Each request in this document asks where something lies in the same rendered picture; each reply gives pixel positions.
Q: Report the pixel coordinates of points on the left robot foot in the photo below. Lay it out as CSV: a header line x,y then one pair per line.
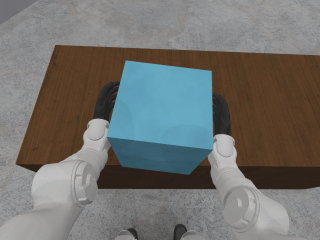
x,y
133,232

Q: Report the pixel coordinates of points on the robot foot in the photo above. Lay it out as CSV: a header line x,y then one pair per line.
x,y
179,230
133,232

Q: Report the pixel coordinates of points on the right robot upper arm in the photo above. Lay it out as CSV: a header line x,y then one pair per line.
x,y
254,216

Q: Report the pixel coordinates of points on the robot right hand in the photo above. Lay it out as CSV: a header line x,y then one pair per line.
x,y
221,118

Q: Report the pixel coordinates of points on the robot right forearm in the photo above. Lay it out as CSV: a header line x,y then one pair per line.
x,y
224,172

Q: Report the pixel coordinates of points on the robot left forearm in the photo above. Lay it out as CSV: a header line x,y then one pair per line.
x,y
95,147

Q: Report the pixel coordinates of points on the left robot upper arm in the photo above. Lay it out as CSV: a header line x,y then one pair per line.
x,y
60,192

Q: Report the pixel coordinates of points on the robot left hand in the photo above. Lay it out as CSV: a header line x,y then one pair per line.
x,y
104,103

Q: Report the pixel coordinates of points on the pedestal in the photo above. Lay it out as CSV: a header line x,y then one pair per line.
x,y
273,101

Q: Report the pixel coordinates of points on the carton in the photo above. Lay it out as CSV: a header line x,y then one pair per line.
x,y
162,118

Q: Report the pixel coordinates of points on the right robot foot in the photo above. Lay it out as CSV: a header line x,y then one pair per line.
x,y
179,230

